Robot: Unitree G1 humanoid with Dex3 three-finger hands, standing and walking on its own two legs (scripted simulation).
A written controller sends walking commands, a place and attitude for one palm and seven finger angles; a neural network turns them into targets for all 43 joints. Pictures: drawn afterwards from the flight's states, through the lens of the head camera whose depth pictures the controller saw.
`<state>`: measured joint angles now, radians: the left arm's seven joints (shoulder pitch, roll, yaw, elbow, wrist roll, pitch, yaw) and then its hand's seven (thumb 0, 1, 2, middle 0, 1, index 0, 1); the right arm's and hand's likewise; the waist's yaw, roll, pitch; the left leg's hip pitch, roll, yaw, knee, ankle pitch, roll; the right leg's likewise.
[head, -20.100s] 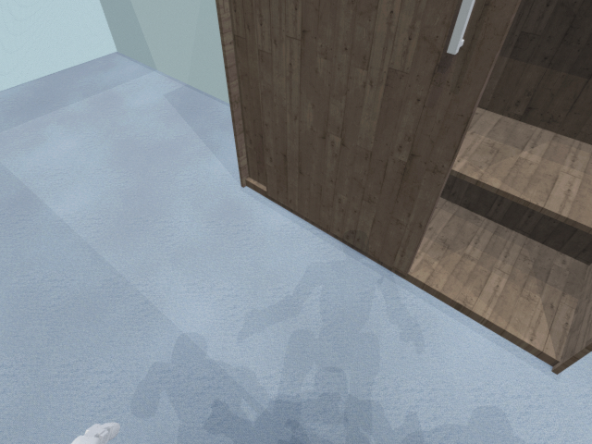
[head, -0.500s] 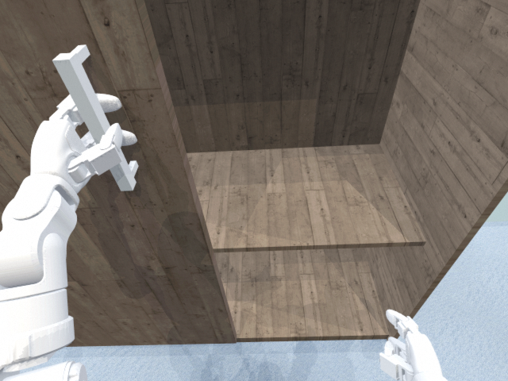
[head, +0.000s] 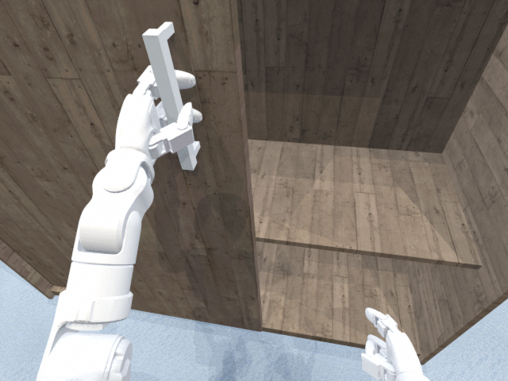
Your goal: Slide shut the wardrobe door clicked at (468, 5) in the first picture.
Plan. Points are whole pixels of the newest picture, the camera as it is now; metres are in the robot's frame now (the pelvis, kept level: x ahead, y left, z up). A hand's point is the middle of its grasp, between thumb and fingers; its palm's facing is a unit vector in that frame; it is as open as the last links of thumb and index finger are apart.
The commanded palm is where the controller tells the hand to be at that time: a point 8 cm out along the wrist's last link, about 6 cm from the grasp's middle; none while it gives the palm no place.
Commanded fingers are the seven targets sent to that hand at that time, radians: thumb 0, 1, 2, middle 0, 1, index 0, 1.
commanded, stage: step sideways, sliding the door along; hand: left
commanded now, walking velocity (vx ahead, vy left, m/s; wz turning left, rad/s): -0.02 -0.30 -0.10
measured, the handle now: (179, 103) +0.42 +0.15 +0.25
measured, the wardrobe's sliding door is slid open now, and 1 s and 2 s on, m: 0.56 0.51 0.18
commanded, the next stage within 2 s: none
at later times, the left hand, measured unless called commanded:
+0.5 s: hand (197, 126) +0.39 +0.12 +0.23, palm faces +0.30 -0.95 -0.09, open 6.2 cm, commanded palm +0.36 +0.10 +0.24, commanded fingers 0.00 0.90 0.90 -0.45 -1.40 -0.45 -1.40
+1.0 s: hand (236, 127) +0.39 +0.07 +0.23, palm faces +0.44 -0.89 -0.08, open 6.6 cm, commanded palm +0.36 +0.03 +0.22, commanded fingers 0.00 0.90 0.90 -0.45 -1.40 -0.45 -1.40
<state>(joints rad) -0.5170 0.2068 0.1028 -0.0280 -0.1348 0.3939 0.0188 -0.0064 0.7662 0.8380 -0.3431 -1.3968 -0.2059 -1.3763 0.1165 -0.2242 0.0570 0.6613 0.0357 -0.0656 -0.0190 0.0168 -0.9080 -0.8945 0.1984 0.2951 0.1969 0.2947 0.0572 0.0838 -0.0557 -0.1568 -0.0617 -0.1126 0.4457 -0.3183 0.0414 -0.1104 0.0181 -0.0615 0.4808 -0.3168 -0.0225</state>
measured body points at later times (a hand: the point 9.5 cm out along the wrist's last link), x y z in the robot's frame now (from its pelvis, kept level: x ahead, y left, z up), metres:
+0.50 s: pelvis -0.02 -0.07 -0.01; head +0.02 -0.08 +0.43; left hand +0.37 +0.17 +0.24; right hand +0.13 -0.31 -0.13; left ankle -0.04 +0.06 -0.69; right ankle +0.08 -0.11 -0.74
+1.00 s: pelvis +0.05 -0.19 -0.02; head +0.12 -0.18 +0.42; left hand +0.36 +0.11 +0.24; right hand +0.30 -0.32 -0.11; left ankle -0.01 +0.04 -0.73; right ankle +0.14 -0.31 -0.74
